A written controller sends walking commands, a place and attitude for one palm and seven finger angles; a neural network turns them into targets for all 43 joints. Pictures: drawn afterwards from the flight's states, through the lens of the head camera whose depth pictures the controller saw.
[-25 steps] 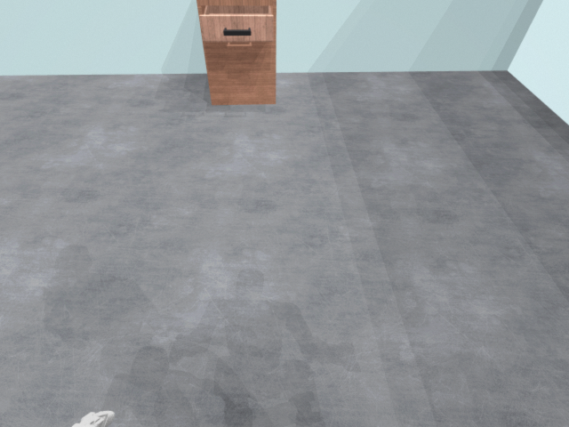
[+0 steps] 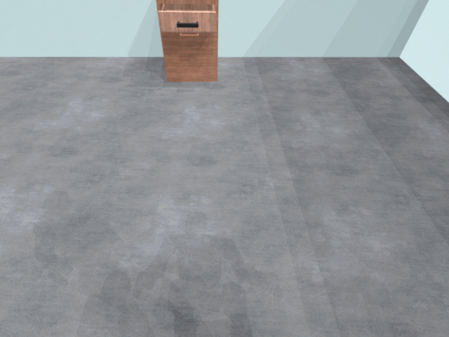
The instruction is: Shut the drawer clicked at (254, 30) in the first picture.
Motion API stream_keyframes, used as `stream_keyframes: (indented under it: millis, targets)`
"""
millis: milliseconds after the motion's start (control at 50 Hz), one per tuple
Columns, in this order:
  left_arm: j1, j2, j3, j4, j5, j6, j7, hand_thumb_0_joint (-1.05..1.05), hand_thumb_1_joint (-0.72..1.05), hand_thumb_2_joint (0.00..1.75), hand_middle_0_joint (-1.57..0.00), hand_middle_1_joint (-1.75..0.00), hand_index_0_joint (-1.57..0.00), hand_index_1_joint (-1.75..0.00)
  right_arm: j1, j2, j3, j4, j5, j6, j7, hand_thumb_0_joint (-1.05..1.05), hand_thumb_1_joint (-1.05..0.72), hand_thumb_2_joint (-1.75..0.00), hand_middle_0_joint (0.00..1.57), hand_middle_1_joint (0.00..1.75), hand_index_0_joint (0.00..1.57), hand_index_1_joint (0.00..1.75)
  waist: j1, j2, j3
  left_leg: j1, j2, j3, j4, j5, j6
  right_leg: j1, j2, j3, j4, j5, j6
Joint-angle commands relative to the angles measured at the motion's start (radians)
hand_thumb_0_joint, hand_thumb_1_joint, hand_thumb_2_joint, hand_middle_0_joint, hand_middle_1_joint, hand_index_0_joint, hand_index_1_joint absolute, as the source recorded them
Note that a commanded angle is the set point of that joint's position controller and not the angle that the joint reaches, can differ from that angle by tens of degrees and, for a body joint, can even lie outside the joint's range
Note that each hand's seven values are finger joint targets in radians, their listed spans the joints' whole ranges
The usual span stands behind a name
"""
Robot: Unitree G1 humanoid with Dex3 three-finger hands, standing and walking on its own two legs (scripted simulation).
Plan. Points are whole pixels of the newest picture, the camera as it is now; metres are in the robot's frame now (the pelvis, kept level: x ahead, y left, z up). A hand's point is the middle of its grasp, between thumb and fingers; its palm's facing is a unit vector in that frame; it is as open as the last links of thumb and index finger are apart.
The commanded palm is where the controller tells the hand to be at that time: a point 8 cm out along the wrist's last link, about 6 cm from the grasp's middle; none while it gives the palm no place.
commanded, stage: stand and wait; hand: left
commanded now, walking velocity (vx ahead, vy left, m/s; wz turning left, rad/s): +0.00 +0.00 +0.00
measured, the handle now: (187, 23) +2.01 +0.37 -0.23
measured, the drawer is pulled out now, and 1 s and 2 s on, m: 0.15 0.15 0.15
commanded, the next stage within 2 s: look at it before walking up in 0.32 s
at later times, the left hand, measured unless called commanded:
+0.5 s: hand out of the picture +0.06 +0.24 -0.15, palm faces -0.02 -0.94 -0.33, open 7.4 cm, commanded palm none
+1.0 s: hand out of the picture +0.06 +0.24 -0.15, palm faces -0.02 -0.94 -0.33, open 7.4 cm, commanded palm none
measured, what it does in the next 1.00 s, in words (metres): stands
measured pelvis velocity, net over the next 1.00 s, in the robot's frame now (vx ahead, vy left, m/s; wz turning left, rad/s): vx -0.01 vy -0.01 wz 0.00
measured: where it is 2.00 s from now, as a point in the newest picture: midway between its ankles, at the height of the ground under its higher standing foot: outside the picture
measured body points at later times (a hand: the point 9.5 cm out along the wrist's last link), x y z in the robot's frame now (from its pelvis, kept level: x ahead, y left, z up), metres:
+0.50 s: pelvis -0.01 -0.01 +0.00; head -0.01 -0.01 +0.45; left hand +0.06 +0.29 -0.13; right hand +0.07 -0.30 -0.13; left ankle -0.01 +0.11 -0.74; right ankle -0.01 -0.13 -0.74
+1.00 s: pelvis -0.01 -0.01 +0.00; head +0.00 -0.01 +0.45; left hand +0.06 +0.28 -0.13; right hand +0.07 -0.31 -0.13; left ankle -0.01 +0.11 -0.74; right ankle -0.01 -0.13 -0.74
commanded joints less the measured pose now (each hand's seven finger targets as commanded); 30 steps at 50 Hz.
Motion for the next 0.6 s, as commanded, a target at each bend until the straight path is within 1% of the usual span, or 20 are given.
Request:
stream_keyframes:
  millis: [0,20,100,120,140,180,240,420,460,500,560,580]
  targets:
    - [-0.058,0.202,0.038,-0.07,0.0,-0.029,0.009,0.0,0.9,0.9,-0.2,-0.3,-0.2,-0.3,-0.063,-0.207,-0.047,-0.06,0.006,-0.026,-0.011,0.0,-0.9,-0.9,0.2,0.3,0.2,0.3,-0.008,0.009,-0.076,0.008,0.121,-0.095,-0.083,0.199,0.031,0.022,-0.101,0.077,-0.069,0.175,-0.047]
    - [-0.06,0.202,0.038,-0.066,-0.001,-0.029,0.009,0.0,0.9,0.9,-0.2,-0.3,-0.2,-0.3,-0.062,-0.207,-0.047,-0.056,0.005,-0.027,-0.011,0.0,-0.9,-0.9,0.2,0.3,0.2,0.3,-0.007,0.021,-0.07,0.006,0.12,-0.098,-0.088,0.197,0.031,0.021,-0.099,0.081,-0.072,0.171,-0.047]
    - [-0.057,0.206,0.037,-0.053,-0.001,-0.03,0.008,0.0,0.9,0.9,-0.2,-0.3,-0.2,-0.3,-0.056,-0.208,-0.044,-0.04,0.007,-0.025,-0.009,0.0,-0.9,-0.9,0.2,0.3,0.2,0.3,-0.006,0.011,-0.057,-0.002,0.122,-0.096,-0.099,0.165,0.028,0.017,-0.102,0.085,-0.087,0.147,-0.047]
    - [-0.057,0.206,0.036,-0.049,-0.001,-0.03,0.008,0.0,0.9,0.9,-0.2,-0.3,-0.2,-0.3,-0.057,-0.207,-0.044,-0.037,0.007,-0.024,-0.009,0.0,-0.9,-0.9,0.2,0.3,0.2,0.3,-0.006,0.004,-0.042,-0.006,0.12,-0.098,-0.102,0.149,0.027,0.006,-0.102,0.089,-0.096,0.129,-0.048]
    - [-0.061,0.206,0.036,-0.046,0.0,-0.03,0.007,0.0,0.9,0.9,-0.2,-0.3,-0.2,-0.3,-0.051,-0.209,-0.044,-0.033,0.007,-0.024,-0.008,0.0,-0.9,-0.9,0.2,0.3,0.2,0.3,-0.009,0.007,-0.043,-0.007,0.12,-0.1,-0.109,0.144,0.026,0.006,-0.1,0.09,-0.096,0.122,-0.048]
    - [-0.059,0.206,0.036,-0.045,0.0,-0.029,0.007,0.0,0.9,0.9,-0.2,-0.3,-0.2,-0.3,-0.052,-0.213,-0.043,-0.029,0.007,-0.024,-0.008,0.0,-0.9,-0.9,0.2,0.3,0.2,0.3,-0.006,0.014,-0.035,-0.01,0.122,-0.102,-0.113,0.132,0.027,-0.001,-0.097,0.089,-0.1,0.103,-0.047]
    - [-0.059,0.205,0.035,-0.04,0.001,-0.028,0.006,0.0,0.9,0.9,-0.2,-0.3,-0.2,-0.3,-0.046,-0.211,-0.042,-0.021,0.006,-0.025,-0.007,0.0,-0.9,-0.9,0.2,0.3,0.2,0.3,-0.005,0.009,-0.036,-0.016,0.122,-0.106,-0.122,0.116,0.027,0.002,-0.097,0.091,-0.104,0.084,-0.045]
    - [-0.059,0.202,0.036,-0.034,0.001,-0.033,0.008,0.0,0.9,0.9,-0.2,-0.3,-0.2,-0.3,-0.04,-0.208,-0.042,-0.01,0.007,-0.028,-0.007,0.0,-0.9,-0.9,0.2,0.3,0.2,0.3,-0.007,0.005,-0.057,0.01,0.127,-0.099,-0.118,0.168,0.024,0.007,-0.101,0.091,-0.103,0.137,-0.047]
    - [-0.06,0.202,0.035,-0.033,0.001,-0.032,0.008,0.0,0.9,0.9,-0.2,-0.3,-0.2,-0.3,-0.039,-0.208,-0.042,-0.009,0.007,-0.028,-0.007,0.0,-0.9,-0.9,0.2,0.3,0.2,0.3,-0.007,0.005,-0.054,0.009,0.127,-0.099,-0.12,0.166,0.023,0.007,-0.1,0.091,-0.105,0.138,-0.046]
    - [-0.062,0.203,0.036,-0.033,0.002,-0.032,0.008,0.0,0.9,0.9,-0.2,-0.3,-0.2,-0.3,-0.04,-0.206,-0.041,-0.008,0.008,-0.026,-0.007,0.0,-0.9,-0.9,0.2,0.3,0.2,0.3,-0.006,0.005,-0.035,-0.004,0.125,-0.101,-0.124,0.15,0.022,0.003,-0.099,0.094,-0.111,0.121,-0.046]
    - [-0.059,0.202,0.036,-0.031,0.002,-0.032,0.008,0.0,0.9,0.9,-0.2,-0.3,-0.2,-0.3,-0.04,-0.204,-0.042,-0.006,0.007,-0.025,-0.007,0.0,-0.9,-0.9,0.2,0.3,0.2,0.3,-0.007,0.009,-0.032,-0.005,0.124,-0.102,-0.127,0.132,0.021,-0.005,-0.099,0.1,-0.12,0.099,-0.047]
    - [-0.053,0.203,0.037,-0.032,0.003,-0.034,0.008,0.0,0.9,0.9,-0.2,-0.3,-0.2,-0.3,-0.04,-0.205,-0.042,-0.007,0.008,-0.025,-0.006,0.0,-0.9,-0.9,0.2,0.3,0.2,0.3,-0.007,0.002,-0.04,0.003,0.125,-0.098,-0.121,0.14,0.02,-0.004,-0.101,0.1,-0.122,0.107,-0.048]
